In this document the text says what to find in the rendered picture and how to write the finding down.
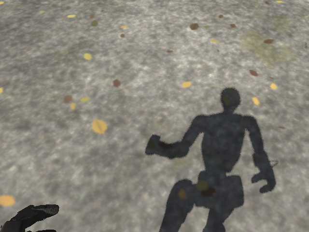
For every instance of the left robot hand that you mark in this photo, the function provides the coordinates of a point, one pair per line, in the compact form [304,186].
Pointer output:
[28,216]

